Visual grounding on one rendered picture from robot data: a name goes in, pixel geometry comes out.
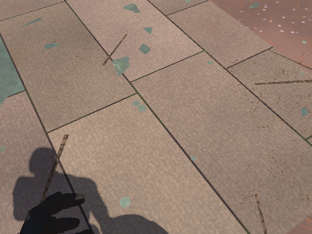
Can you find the robot left hand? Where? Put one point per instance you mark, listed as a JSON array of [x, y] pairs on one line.
[[39, 220]]

